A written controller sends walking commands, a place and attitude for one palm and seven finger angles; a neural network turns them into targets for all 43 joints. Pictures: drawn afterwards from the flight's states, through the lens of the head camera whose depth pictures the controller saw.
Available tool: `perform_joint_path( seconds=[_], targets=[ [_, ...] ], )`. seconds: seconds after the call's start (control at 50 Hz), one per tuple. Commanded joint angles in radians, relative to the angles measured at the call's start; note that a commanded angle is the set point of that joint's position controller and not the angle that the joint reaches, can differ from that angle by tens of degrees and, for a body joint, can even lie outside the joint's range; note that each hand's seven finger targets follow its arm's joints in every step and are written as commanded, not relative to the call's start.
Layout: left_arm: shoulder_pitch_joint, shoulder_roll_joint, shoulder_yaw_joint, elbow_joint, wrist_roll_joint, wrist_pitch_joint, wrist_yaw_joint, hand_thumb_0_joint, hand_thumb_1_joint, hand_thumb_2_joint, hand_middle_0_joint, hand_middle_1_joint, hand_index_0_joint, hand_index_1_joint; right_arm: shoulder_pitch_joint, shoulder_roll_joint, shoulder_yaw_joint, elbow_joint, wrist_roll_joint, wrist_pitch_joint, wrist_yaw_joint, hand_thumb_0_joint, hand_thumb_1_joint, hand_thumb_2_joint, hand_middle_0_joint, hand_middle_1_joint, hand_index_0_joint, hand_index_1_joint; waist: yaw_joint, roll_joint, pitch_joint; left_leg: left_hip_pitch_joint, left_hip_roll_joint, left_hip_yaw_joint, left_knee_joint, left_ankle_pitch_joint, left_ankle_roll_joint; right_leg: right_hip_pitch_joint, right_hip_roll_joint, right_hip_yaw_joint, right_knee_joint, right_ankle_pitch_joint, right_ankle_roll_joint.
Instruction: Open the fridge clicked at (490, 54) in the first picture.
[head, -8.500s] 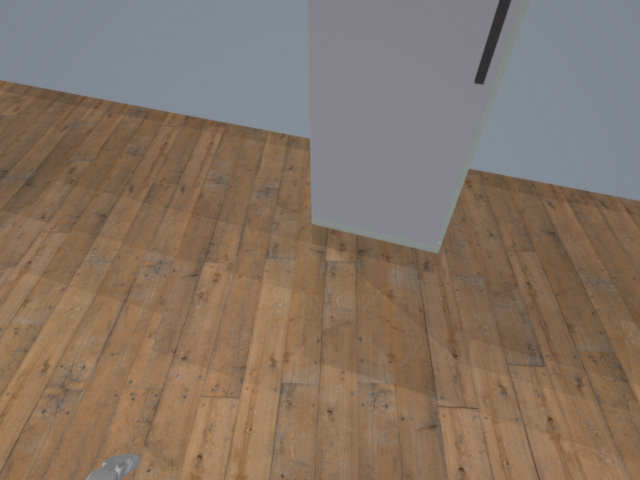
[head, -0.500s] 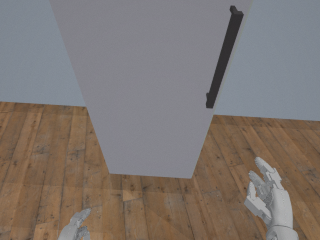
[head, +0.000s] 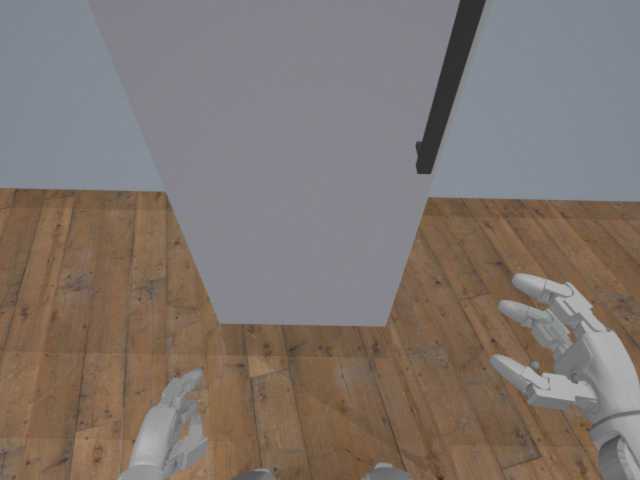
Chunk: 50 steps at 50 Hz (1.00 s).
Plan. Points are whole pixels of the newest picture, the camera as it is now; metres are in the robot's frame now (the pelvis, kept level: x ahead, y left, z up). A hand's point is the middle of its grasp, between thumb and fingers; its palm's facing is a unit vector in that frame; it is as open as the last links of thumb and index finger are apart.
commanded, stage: raise the hand to about handle height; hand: right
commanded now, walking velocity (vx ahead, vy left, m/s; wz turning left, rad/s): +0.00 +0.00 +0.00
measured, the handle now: (445, 74) +0.59 -0.14 +0.21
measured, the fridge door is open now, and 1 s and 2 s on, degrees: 0 0 0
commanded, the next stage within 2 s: move the hooked fingers beside the handle in 1.38 s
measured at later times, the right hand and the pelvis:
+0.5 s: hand out of the picture +0.28 -0.29 +0.15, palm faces +0.05 +1.00 -0.04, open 13.2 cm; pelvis +0.03 -0.03 +0.03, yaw +1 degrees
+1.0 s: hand out of the picture +0.30 -0.31 +0.21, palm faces +0.03 +1.00 -0.05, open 14.0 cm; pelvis +0.02 -0.03 +0.05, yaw +1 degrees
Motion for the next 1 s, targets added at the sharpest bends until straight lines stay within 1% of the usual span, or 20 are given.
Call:
perform_joint_path(
  seconds=[0.0,0.06,0.08,0.14,0.18,0.2,0.24,0.3,0.36,0.38,0.44,0.48,0.56,0.62,0.66,0.68,0.74,0.82,0.86,0.98],
  targets=[
    [-0.079,0.142,0.080,-0.198,-0.003,-0.069,0.005,0.000,0.900,0.900,-0.200,-0.300,-0.200,-0.300,0.024,-0.214,-0.275,-0.205,0.105,0.029,-0.045,0.000,-0.037,-0.530,0.262,0.855,0.262,0.855,-0.075,0.039,-0.278,0.256,0.039,-0.158,-0.234,0.228,-0.039,0.117,0.045,-0.004,-0.173,0.238,-0.035],
    [-0.058,0.139,0.087,-0.190,0.002,-0.088,-0.017,0.000,0.900,0.900,-0.200,-0.300,-0.200,-0.300,0.028,-0.158,-0.242,-0.295,0.100,-0.028,-0.094,0.000,0.033,-0.500,0.267,0.900,0.267,0.900,-0.059,0.007,-0.257,0.233,0.016,-0.108,-0.211,0.332,-0.032,0.181,0.040,-0.010,-0.211,0.293,-0.033],
    [-0.055,0.145,0.089,-0.186,0.007,-0.092,-0.021,0.000,0.900,0.900,-0.200,-0.300,-0.200,-0.300,0.013,-0.151,-0.222,-0.293,0.091,-0.039,-0.099,0.000,0.057,-0.490,0.268,0.915,0.268,0.915,-0.046,0.046,-0.231,0.229,0.012,-0.112,-0.212,0.354,-0.035,0.177,0.037,-0.007,-0.207,0.302,-0.036],
    [-0.028,0.171,0.092,-0.164,-0.001,-0.093,-0.022,0.000,0.900,0.900,-0.200,-0.300,-0.200,-0.300,-0.030,-0.112,-0.137,-0.222,0.053,-0.035,-0.076,0.000,0.127,-0.460,0.273,0.960,0.273,0.960,0.004,0.027,-0.121,0.142,0.005,-0.092,-0.232,0.288,-0.038,0.180,0.033,-0.008,-0.233,0.240,-0.040],
    [-0.027,0.186,0.093,-0.160,-0.008,-0.094,-0.010,0.000,0.900,0.900,-0.200,-0.300,-0.200,-0.300,-0.086,-0.126,-0.123,-0.205,0.051,-0.011,-0.043,0.000,0.173,-0.440,0.277,0.990,0.277,0.990,0.014,0.011,-0.084,0.133,0.007,-0.106,-0.260,0.240,-0.036,0.188,0.034,-0.008,-0.242,0.206,-0.045],
    [-0.023,0.192,0.096,-0.160,-0.011,-0.096,-0.004,0.000,0.900,0.900,-0.200,-0.300,-0.200,-0.300,-0.119,-0.174,-0.156,-0.227,0.053,-0.003,-0.031,0.000,0.197,-0.430,0.278,1.005,0.278,1.005,0.008,0.012,-0.126,0.154,0.011,-0.104,-0.268,0.234,-0.036,0.210,0.032,-0.004,-0.253,0.205,-0.045],
    [-0.027,0.190,0.095,-0.162,-0.012,-0.103,0.007,0.000,0.900,0.900,-0.200,-0.300,-0.200,-0.300,-0.148,-0.215,-0.188,-0.283,0.053,0.005,-0.016,0.000,0.243,-0.410,0.282,1.035,0.282,1.035,-0.010,-0.036,-0.218,0.215,0.011,-0.093,-0.264,0.287,-0.029,0.281,0.033,-0.001,-0.271,0.258,-0.046],
    [-0.035,0.182,0.085,-0.163,-0.006,-0.108,0.013,0.000,0.900,0.900,-0.200,-0.300,-0.200,-0.300,-0.203,-0.265,-0.239,-0.366,0.061,0.001,-0.039,0.000,0.313,-0.380,0.287,1.080,0.287,1.080,-0.025,-0.074,-0.262,0.260,0.001,-0.075,-0.262,0.350,-0.021,0.347,0.031,0.010,-0.295,0.328,-0.041],
    [-0.043,0.175,0.076,-0.151,-0.008,-0.107,0.012,0.000,0.900,0.900,-0.200,-0.300,-0.200,-0.300,-0.203,-0.238,-0.242,-0.331,0.071,0.006,-0.061,0.000,0.383,-0.350,0.292,1.125,0.292,1.125,-0.027,-0.090,-0.195,0.257,-0.008,-0.053,-0.277,0.360,-0.017,0.371,0.027,0.016,-0.329,0.345,-0.028],
    [-0.044,0.179,0.074,-0.146,-0.007,-0.102,0.012,0.000,0.900,0.900,-0.200,-0.300,-0.200,-0.300,-0.218,-0.251,-0.255,-0.305,0.075,0.022,-0.061,0.000,0.407,-0.340,0.293,1.140,0.293,1.140,-0.030,-0.079,-0.176,0.269,-0.010,-0.054,-0.287,0.367,-0.014,0.364,0.028,0.016,-0.334,0.346,-0.029],
    [-0.060,0.179,0.067,-0.143,-0.016,-0.087,0.016,0.000,0.900,0.900,-0.200,-0.300,-0.200,-0.300,-0.254,-0.219,-0.216,-0.212,0.067,0.094,-0.036,0.000,0.477,-0.310,0.298,1.185,0.298,1.185,-0.026,-0.085,-0.090,0.255,-0.006,-0.046,-0.314,0.342,-0.016,0.358,0.025,0.017,-0.374,0.310,-0.022],
    [-0.063,0.182,0.063,-0.149,-0.022,-0.072,0.019,0.000,0.900,0.900,-0.200,-0.300,-0.200,-0.300,-0.264,-0.222,-0.204,-0.157,0.060,0.155,-0.010,0.000,0.500,-0.300,0.300,1.200,0.300,1.200,-0.032,-0.060,-0.078,0.274,-0.007,-0.052,-0.335,0.343,-0.014,0.361,0.026,0.015,-0.390,0.307,-0.026],
    [-0.083,0.175,0.052,-0.172,-0.023,-0.055,0.022,0.000,0.900,0.900,-0.200,-0.300,-0.200,-0.300,-0.375,-0.271,-0.219,-0.216,0.047,0.221,0.010,0.000,0.500,-0.300,0.300,1.200,0.300,1.200,-0.032,-0.041,-0.136,0.305,-0.007,-0.052,-0.357,0.351,-0.016,0.413,0.025,0.026,-0.413,0.322,-0.027],
    [-0.099,0.163,0.040,-0.177,-0.019,-0.048,0.021,0.000,0.900,0.900,-0.200,-0.300,-0.200,-0.300,-0.464,-0.324,-0.263,-0.263,0.049,0.212,0.000,0.000,0.500,-0.300,0.300,1.200,0.300,1.200,-0.036,-0.079,-0.162,0.329,-0.013,-0.054,-0.377,0.342,-0.010,0.457,0.027,0.032,-0.430,0.327,-0.022],
    [-0.103,0.161,0.036,-0.169,-0.019,-0.045,0.025,0.000,0.900,0.900,-0.200,-0.300,-0.200,-0.300,-0.497,-0.336,-0.279,-0.258,0.052,0.201,-0.007,0.000,0.500,-0.300,0.300,1.200,0.300,1.200,-0.034,-0.082,-0.160,0.331,-0.016,-0.052,-0.395,0.325,-0.008,0.476,0.025,0.036,-0.446,0.315,-0.020],
    [-0.103,0.163,0.032,-0.163,-0.016,-0.042,0.025,0.000,0.900,0.900,-0.200,-0.300,-0.200,-0.300,-0.506,-0.354,-0.294,-0.243,0.055,0.201,-0.008,0.000,0.500,-0.300,0.300,1.200,0.300,1.200,-0.037,-0.057,-0.159,0.348,-0.019,-0.054,-0.403,0.330,-0.006,0.473,0.026,0.034,-0.447,0.317,-0.022],
    [-0.112,0.160,0.027,-0.156,-0.023,-0.036,0.029,0.000,0.900,0.900,-0.200,-0.300,-0.200,-0.300,-0.549,-0.354,-0.283,-0.194,0.043,0.224,-0.001,0.000,0.500,-0.300,0.300,1.200,0.300,1.200,-0.034,-0.126,-0.136,0.345,-0.013,-0.056,-0.425,0.310,-0.005,0.484,0.028,0.032,-0.473,0.295,-0.019],
    [-0.123,0.166,0.022,-0.152,-0.034,-0.024,0.035,0.000,0.900,0.900,-0.200,-0.300,-0.200,-0.300,-0.613,-0.355,-0.246,-0.119,0.027,0.292,0.024,0.000,0.500,-0.300,0.300,1.200,0.300,1.200,-0.026,-0.111,-0.081,0.340,-0.007,-0.059,-0.462,0.257,-0.006,0.467,0.026,0.038,-0.508,0.231,-0.024],
    [-0.125,0.170,0.023,-0.158,-0.035,-0.020,0.037,0.000,0.900,0.900,-0.200,-0.300,-0.200,-0.300,-0.631,-0.382,-0.260,-0.108,0.024,0.315,0.034,0.000,0.500,-0.300,0.300,1.200,0.300,1.200,-0.030,-0.079,-0.102,0.353,-0.007,-0.057,-0.467,0.260,-0.006,0.479,0.026,0.042,-0.515,0.239,-0.028],
    [-0.122,0.172,0.032,-0.171,-0.032,-0.012,0.013,0.000,0.900,0.900,-0.200,-0.300,-0.200,-0.300,-0.524,-0.375,-0.293,-0.092,0.052,0.314,0.057,0.000,0.500,-0.300,0.300,1.200,0.300,1.200,-0.051,-0.011,-0.150,0.397,-0.009,-0.064,-0.459,0.366,-0.006,0.489,0.034,0.015,-0.488,0.330,-0.035]
  ],
)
